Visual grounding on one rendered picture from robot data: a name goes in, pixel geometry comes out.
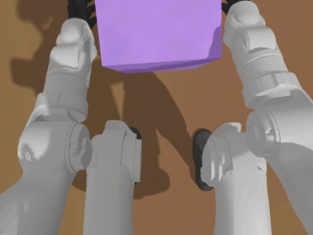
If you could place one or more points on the carton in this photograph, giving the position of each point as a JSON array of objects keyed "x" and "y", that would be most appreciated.
[{"x": 159, "y": 35}]

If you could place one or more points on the right robot foot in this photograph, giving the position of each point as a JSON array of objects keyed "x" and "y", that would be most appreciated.
[{"x": 199, "y": 142}]

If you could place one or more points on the robot right forearm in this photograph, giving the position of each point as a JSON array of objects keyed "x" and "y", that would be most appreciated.
[{"x": 258, "y": 59}]

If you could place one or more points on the left robot hand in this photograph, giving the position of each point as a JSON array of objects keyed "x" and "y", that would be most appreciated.
[{"x": 77, "y": 9}]

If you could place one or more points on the robot right shin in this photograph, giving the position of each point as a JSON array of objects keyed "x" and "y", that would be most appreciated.
[{"x": 229, "y": 127}]

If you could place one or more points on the right robot hand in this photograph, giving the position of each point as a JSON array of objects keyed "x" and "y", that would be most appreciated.
[{"x": 225, "y": 7}]

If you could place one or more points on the robot left forearm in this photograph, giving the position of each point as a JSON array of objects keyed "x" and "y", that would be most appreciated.
[{"x": 68, "y": 76}]

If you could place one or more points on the right robot upper arm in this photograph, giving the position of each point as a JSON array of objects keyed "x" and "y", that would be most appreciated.
[{"x": 282, "y": 134}]

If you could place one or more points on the left robot upper arm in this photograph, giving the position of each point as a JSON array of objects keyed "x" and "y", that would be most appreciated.
[{"x": 51, "y": 154}]

